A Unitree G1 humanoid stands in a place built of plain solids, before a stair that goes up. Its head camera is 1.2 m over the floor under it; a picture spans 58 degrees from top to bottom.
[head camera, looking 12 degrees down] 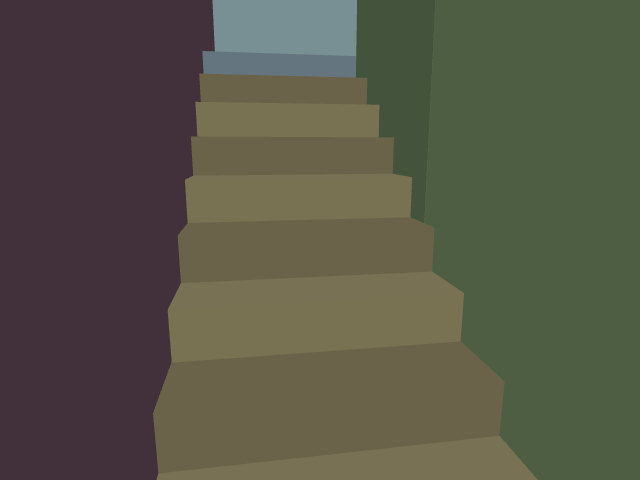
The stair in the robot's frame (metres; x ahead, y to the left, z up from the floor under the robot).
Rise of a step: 0.18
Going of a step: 0.27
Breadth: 0.98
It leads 9 degrees to the left of straight ahead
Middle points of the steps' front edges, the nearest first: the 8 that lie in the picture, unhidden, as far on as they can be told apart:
1.07 -0.05 0.54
1.33 -0.01 0.72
1.60 0.03 0.89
1.86 0.07 1.07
2.13 0.11 1.25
2.39 0.16 1.43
2.66 0.20 1.61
2.96 0.25 1.79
